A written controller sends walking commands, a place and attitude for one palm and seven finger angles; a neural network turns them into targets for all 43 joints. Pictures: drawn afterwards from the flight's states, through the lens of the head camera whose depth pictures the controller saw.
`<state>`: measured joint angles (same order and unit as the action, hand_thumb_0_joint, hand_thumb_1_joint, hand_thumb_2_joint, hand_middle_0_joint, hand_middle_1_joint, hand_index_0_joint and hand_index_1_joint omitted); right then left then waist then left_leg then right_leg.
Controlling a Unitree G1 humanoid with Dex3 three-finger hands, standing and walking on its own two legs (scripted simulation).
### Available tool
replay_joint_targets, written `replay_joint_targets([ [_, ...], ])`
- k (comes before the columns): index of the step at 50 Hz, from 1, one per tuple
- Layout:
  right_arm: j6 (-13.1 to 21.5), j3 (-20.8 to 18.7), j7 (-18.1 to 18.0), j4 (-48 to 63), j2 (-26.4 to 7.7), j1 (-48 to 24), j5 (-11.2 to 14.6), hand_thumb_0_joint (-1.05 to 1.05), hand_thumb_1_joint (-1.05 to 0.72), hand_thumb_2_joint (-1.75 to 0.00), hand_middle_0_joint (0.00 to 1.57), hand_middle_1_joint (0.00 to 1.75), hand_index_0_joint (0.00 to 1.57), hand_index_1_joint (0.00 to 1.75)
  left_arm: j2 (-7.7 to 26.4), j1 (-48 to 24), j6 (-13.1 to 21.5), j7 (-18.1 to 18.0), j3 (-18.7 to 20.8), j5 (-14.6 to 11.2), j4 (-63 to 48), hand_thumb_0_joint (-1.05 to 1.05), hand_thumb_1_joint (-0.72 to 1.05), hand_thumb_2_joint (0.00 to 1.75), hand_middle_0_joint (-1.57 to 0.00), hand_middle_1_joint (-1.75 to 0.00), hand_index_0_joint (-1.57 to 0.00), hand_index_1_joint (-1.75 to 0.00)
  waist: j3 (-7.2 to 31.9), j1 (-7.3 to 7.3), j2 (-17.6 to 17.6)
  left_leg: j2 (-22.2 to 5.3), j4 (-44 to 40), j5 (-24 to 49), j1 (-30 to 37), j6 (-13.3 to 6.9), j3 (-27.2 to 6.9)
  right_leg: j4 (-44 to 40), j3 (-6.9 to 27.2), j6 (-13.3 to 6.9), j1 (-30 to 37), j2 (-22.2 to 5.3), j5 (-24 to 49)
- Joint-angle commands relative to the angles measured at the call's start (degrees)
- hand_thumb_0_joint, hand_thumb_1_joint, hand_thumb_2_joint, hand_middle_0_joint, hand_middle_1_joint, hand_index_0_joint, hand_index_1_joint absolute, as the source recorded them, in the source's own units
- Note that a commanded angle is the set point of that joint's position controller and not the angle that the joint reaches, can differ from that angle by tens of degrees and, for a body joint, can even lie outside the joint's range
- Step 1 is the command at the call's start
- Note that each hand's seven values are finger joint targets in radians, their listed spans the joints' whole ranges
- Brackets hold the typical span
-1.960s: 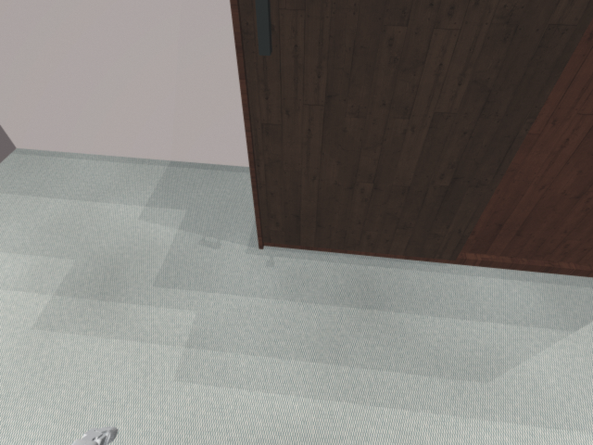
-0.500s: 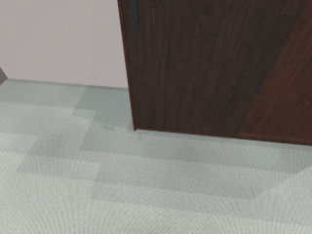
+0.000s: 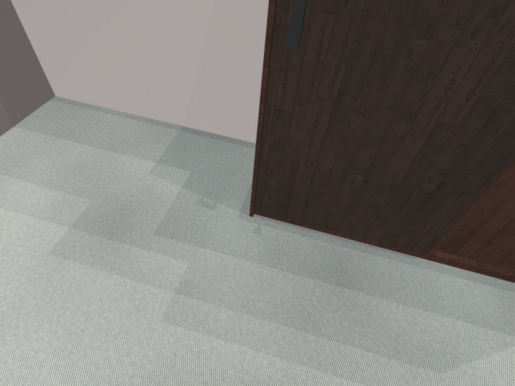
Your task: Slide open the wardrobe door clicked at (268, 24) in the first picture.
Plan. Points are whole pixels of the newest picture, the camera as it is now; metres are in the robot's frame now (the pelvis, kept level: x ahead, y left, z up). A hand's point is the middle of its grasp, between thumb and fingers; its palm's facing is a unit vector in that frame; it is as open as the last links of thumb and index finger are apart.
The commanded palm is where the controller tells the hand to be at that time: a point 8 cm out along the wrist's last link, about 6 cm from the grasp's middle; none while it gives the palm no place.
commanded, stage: turn to face it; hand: left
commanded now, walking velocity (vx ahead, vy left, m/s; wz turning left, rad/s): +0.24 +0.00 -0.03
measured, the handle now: out of the picture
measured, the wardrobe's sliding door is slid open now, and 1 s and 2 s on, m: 0.00 0.00 0.00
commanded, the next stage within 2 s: take the last steps up to it in 0.64 s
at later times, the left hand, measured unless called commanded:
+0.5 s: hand (176, 363) +0.19 +0.15 -0.17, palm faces -0.02 -0.97 -0.22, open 7.3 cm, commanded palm none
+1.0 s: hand (178, 308) +0.29 +0.16 -0.15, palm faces -0.20 -0.96 -0.21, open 7.3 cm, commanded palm none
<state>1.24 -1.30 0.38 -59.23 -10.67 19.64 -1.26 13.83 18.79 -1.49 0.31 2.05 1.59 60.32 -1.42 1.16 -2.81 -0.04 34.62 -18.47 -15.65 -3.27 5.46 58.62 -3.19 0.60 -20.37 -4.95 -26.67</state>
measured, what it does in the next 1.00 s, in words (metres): walks ahead: right foot, then left foot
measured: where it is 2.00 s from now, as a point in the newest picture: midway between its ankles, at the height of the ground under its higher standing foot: (265, 340)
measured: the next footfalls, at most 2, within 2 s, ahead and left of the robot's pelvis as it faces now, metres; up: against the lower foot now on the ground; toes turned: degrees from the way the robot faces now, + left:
right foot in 0.36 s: +0.24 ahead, -0.13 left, +0.00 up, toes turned -9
left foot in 0.70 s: +0.22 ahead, +0.10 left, +0.00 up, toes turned -4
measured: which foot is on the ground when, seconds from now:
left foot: down 0.00-0.36, up 0.38-0.68, down 0.70-1.00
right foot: up 0.00-0.34, down 0.36-0.72, up 0.74-1.00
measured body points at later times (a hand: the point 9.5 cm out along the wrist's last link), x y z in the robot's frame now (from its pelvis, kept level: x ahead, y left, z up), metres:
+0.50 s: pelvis +0.14 -0.03 +0.00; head +0.17 -0.04 +0.44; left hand +0.20 +0.20 -0.15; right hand +0.12 -0.25 -0.17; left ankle +0.07 +0.09 -0.67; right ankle +0.20 -0.12 -0.73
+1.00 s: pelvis +0.20 -0.02 +0.01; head +0.21 -0.02 +0.46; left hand +0.30 +0.21 -0.14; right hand +0.14 -0.25 -0.14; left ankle +0.19 +0.11 -0.73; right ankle +0.17 -0.14 -0.70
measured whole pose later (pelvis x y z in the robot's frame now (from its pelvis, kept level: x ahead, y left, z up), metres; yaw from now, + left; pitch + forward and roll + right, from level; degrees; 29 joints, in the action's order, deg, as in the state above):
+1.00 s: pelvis +0.20 -0.02 +0.01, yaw -13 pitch +0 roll +0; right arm 1.5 -2.2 -1.5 -59.9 -9.6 18.4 -2.2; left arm 11.5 13.4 -1.3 1.1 3.6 1.6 58.2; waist -0.9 1.8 0.6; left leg -4.3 24.6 -16.3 -7.8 0.8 7.4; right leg 41.3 -4.5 0.3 -18.8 -2.2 -24.3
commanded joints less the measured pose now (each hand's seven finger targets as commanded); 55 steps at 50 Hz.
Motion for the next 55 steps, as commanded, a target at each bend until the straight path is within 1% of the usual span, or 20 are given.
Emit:
replay_joint_targets([
  [1,2.8,-1.5,-1.8,0.0,-7.5,5.2,0.4,0.0,-0.9,-0.9,0.2,0.3,0.2,0.3,1.7,-3.8,3.1,0.6,0.9,0.2,-4.9,0.0,0.9,0.9,-0.2,-0.3,-0.2,-0.3,-4.3,0.16,8.1,-14.4,-24.7,3.0,7.2,-6.4,-20.4,6.7,2.0,0.6,-16.4,-2.6,9.3],
  [5,3.4,-1.2,-2.5,-2.2,-5.2,7.5,0.8,0.0,-0.9,-0.9,0.2,0.3,0.2,0.3,-0.8,-1.9,2.3,0.0,0.5,-0.1,-3.5,0.0,0.9,0.9,-0.2,-0.3,-0.2,-0.3,-2.6,-0.7,6.7,-13.8,-21.8,26.6,12.3,-7.6,-12.3,0.7,0.5,1.7,-15.6,-1.9,11.5],
  [12,2.2,-1.6,-3.0,-4.5,-3.6,7.8,0.0,0.0,-0.9,-0.9,0.2,0.3,0.2,0.3,-3.4,-5.7,1.8,-0.7,0.8,-0.4,-4.3,0.0,0.9,0.9,-0.2,-0.3,-0.2,-0.3,-6.1,0.33,9.2,-14.4,-16.9,36.3,10.1,-5.2,-4.3,-16.3,-1.6,-0.5,-6.5,0.7,13.6],
  [16,1.3,-2.2,-3.3,-3.7,-5.1,4.8,0.4,0.0,-0.9,-0.9,0.2,0.3,0.2,0.3,-1.2,3.0,2.3,-0.7,1.9,0.0,-2.5,0.0,0.9,0.9,-0.2,-0.3,-0.2,-0.3,-3.1,-3.98,5.9,-13.4,-4.2,35.8,8.0,-2.4,-1.6,-26.4,-3.2,-1.5,7.5,3.5,19.7],
  [17,1.2,-2.2,-3.0,-3.5,-4.2,5.7,0.8,0.0,-0.9,-0.9,0.2,0.3,0.2,0.3,1.9,6.6,3.0,-1.0,2.6,0.3,-1.5,0.0,0.9,0.9,-0.2,-0.3,-0.2,-0.3,-0.6,-5.14,0.6,-10.8,5.8,28.2,2.9,0.0,-0.4,-29.5,2.2,-3.1,15.3,-0.4,29.6],
  [18,1.4,-1.9,-2.7,-2.1,-1.2,6.9,1.3,0.0,-0.9,-0.9,0.2,0.3,0.2,0.3,6.2,10.8,3.9,-1.7,3.5,0.6,-1.0,0.0,0.9,0.9,-0.2,-0.3,-0.2,-0.3,4.2,-5.43,-11.0,-2.3,22.7,3.9,-7.2,3.1,3.4,-33.4,22.2,-10.0,22.2,-14.1,47.9],
  [19,0.8,-1.8,-3.1,-1.2,-1.3,5.6,1.4,0.0,-0.9,-0.9,0.2,0.3,0.2,0.3,6.9,12.1,3.6,-1.9,3.1,-0.8,-0.8,0.0,0.9,0.9,-0.2,-0.3,-0.2,-0.3,6.3,-4.92,-7.9,-0.8,31.8,-16.7,-7.5,3.7,-1.3,-38.6,26.2,-16.2,19.5,-19.2,52.2],
  [20,0.1,-1.8,-2.9,-0.6,-0.8,2.5,1.2,0.0,-0.9,-0.9,0.2,0.3,0.2,0.3,6.9,7.3,3.3,-2.2,3.3,-0.7,-1.7,0.0,0.9,0.9,-0.2,-0.3,-0.2,-0.3,6.3,-4.4,-9.1,-2.8,34.1,-16.3,-9.0,3.7,-4.9,-40.9,27.2,-16.5,14.9,-17.3,40.7],
  [24,-1.7,-1.7,-2.1,-0.2,-0.4,0.3,0.2,0.0,-0.9,-0.9,0.2,0.3,0.2,0.3,3.3,-4.5,2.1,-2.6,2.9,0.0,-5.5,0.0,0.9,0.9,-0.2,-0.3,-0.2,-0.3,2.7,-0.34,-1.9,-5.3,26.4,-8.0,-5.3,4.7,-3.9,-43.4,15.1,-12.0,1.1,-9.9,21.8],
  [30,-1.3,-1.4,-2.1,2.1,-0.7,-2.1,0.5,0.0,-0.9,-0.9,0.2,0.3,0.2,0.3,5.0,-3.6,1.1,-1.7,3.6,0.2,-5.6,0.0,0.9,0.9,-0.2,-0.3,-0.2,-0.3,3.3,-1.58,-3.7,-2.9,7.6,-5.0,-2.1,4.9,-1.5,-41.7,16.2,-11.4,3.1,-7.0,19.1],
  [33,-0.5,-1.4,-2.4,1.4,-1.6,1.5,0.7,0.0,-0.9,-0.9,0.2,0.3,0.2,0.3,4.4,-5.2,0.7,-1.5,3.6,-0.5,-6.3,0.0,0.9,0.9,-0.2,-0.3,-0.2,-0.3,3.6,0.75,-2.4,-2.8,-7.7,4.1,8.2,4.9,-1.3,-37.3,14.1,-7.5,-1.0,-4.1,15.8],
  [36,-0.2,-2.8,-2.9,4.1,-9.8,-2.0,-0.3,0.0,-0.9,-0.9,0.2,0.3,0.2,0.3,0.7,-6.6,0.1,-0.6,2.7,-0.7,-8.5,0.0,0.9,0.9,-0.2,-0.3,-0.2,-0.3,-2.5,0.59,19.7,-22.5,-23.3,3.0,3.6,-4.8,-23.8,-16.2,1.8,0.1,-8.9,6.3,0.3],
  [39,0.4,-1.8,-3.1,4.8,-7.9,-5.9,-0.6,0.0,-0.9,-0.9,0.2,0.3,0.2,0.3,0.6,-3.8,0.1,-0.1,3.2,0.0,-6.7,0.0,0.9,0.9,-0.2,-0.3,-0.2,-0.3,-1.4,-2.13,11.0,-18.6,-20.6,12.2,3.9,-5.6,-15.6,-2.3,4.0,0.2,-8.1,4.3,0.6],
  [41,0.9,-2.1,-2.8,3.9,-7.8,-3.3,-0.6,0.0,-0.9,-0.9,0.2,0.3,0.2,0.3,-0.1,-4.4,0.5,0.4,2.7,0.1,-6.5,0.0,0.9,0.9,-0.2,-0.3,-0.2,-0.3,-1.0,-0.86,11.3,-16.8,-20.5,12.8,8.6,-4.9,-11.6,-2.5,1.9,0.5,-10.3,3.6,2.4],
  [47,1.1,-3.1,-2.2,0.3,-8.4,2.9,-1.0,0.0,-0.9,-0.9,0.2,0.3,0.2,0.3,-1.5,-10.0,1.7,1.2,1.7,-0.1,-7.2,0.0,0.9,0.9,-0.2,-0.3,-0.2,-0.3,-2.2,2.1,11.4,-18.0,-20.0,10.6,10.7,-5.3,-10.7,-17.7,-1.8,-0.2,-4.9,2.6,0.3],
  [50,0.7,-3.0,-2.0,-0.7,-8.7,1.6,-0.7,0.0,-0.9,-0.9,0.2,0.3,0.2,0.3,-1.7,-4.6,2.5,1.3,1.8,-0.2,-4.3,0.0,0.9,0.9,-0.2,-0.3,-0.2,-0.3,-0.7,-0.89,10.7,-15.2,-14.7,6.5,6.0,-2.3,-7.4,-30.7,-4.7,-0.9,7.5,4.8,8.8],
  [51,0.8,-2.8,-1.7,-0.9,-7.8,1.0,-0.4,0.0,-0.9,-0.9,0.2,0.3,0.2,0.3,-0.3,-0.6,2.9,1.0,2.1,-0.2,-2.7,0.0,0.9,0.9,-0.2,-0.3,-0.2,-0.3,0.5,-2.89,8.0,-13.0,-9.7,3.0,1.5,-0.5,-5.1,-35.5,-3.2,-1.6,15.3,3.8,12.1],
  [52,1.1,-2.2,-1.2,-0.3,-4.9,0.8,0.3,0.0,-0.9,-0.9,0.2,0.3,0.2,0.3,3.7,3.8,3.5,0.4,2.8,0.1,-1.0,0.0,0.9,0.9,-0.2,-0.3,-0.2,-0.3,2.3,-4.89,-1.0,-9.2,1.0,-1.3,-10.2,1.8,-0.4,-39.5,6.8,-4.6,27.6,-4.4,6.7],
  [53,1.4,-1.3,-0.9,2.7,-2.1,-4.2,0.4,0.0,-0.9,-0.9,0.2,0.3,0.2,0.3,9.5,10.4,3.7,-0.2,4.0,-0.1,0.7,0.0,0.9,0.9,-0.2,-0.3,-0.2,-0.3,0.6,-8.32,-14.8,-3.2,15.4,-15.5,-23.2,4.2,4.6,-46.1,25.2,-10.5,31.4,-17.1,5.1],
  [55,0.8,-2.3,-0.5,3.7,-4.6,-9.7,-0.2,0.0,-0.9,-0.9,0.2,0.3,0.2,0.3,8.0,10.1,4.0,-0.9,3.6,-0.6,1.5,0.0,0.9,0.9,-0.2,-0.3,-0.2,-0.3,-4.0,-7.95,-10.5,-6.2,27.7,-11.0,-26.6,3.4,-3.3,-50.1,28.3,-13.3,21.7,-17.7,-3.0],
])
